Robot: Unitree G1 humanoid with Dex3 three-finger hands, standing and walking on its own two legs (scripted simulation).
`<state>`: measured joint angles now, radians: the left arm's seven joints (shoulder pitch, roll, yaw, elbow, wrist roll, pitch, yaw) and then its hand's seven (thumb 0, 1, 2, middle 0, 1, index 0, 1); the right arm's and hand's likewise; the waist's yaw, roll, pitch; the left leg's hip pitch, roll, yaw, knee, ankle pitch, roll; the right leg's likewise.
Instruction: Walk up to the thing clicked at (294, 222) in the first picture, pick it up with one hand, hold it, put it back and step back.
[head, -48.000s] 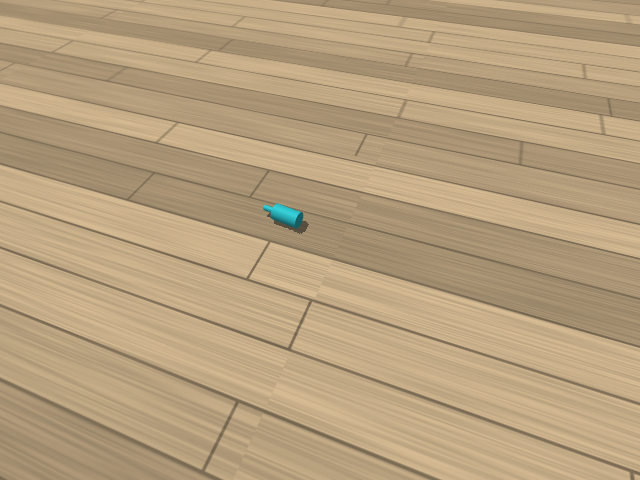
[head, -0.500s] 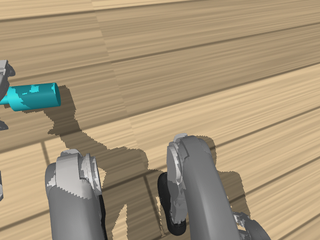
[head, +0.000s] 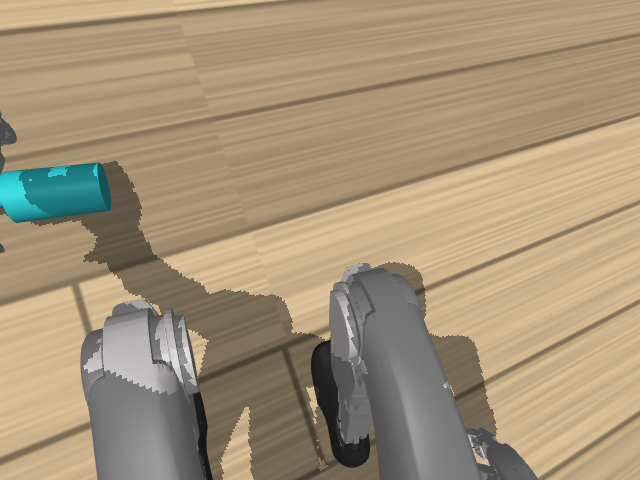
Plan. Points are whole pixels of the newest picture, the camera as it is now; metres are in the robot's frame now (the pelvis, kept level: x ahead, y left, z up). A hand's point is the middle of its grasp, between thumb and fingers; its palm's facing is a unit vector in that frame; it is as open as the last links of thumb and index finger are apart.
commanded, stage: rise first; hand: left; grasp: from above
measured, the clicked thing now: (38, 194) +0.49 +0.33 -0.29
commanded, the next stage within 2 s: approach in 0.30 s
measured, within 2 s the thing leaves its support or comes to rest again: neither
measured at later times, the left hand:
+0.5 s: hand out of the picture +0.45 +0.35 -0.15, palm faces -0.46 -0.05 -0.89, open 14.1 cm
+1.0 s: hand (43, 166) +0.49 +0.28 -0.17, palm faces -0.45 -0.04 -0.89, open 13.8 cm
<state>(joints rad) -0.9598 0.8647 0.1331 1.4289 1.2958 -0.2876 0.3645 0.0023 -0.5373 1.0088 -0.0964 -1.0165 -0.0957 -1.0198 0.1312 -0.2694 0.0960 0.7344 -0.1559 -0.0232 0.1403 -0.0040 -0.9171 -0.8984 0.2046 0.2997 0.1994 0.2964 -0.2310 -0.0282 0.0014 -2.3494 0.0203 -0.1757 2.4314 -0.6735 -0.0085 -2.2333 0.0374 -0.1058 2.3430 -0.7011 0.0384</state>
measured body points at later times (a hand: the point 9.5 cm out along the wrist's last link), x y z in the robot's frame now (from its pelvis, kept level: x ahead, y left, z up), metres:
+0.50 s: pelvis +0.00 +0.00 +0.01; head +0.24 +0.09 +0.38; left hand +0.47 +0.35 -0.10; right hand +0.06 -0.27 -0.09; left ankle +0.07 +0.13 -0.29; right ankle +0.10 -0.12 -0.29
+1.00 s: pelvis +0.00 +0.00 +0.00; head +0.25 +0.06 +0.37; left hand +0.51 +0.28 -0.12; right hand +0.01 -0.26 -0.09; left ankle +0.07 +0.13 -0.29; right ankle +0.10 -0.12 -0.29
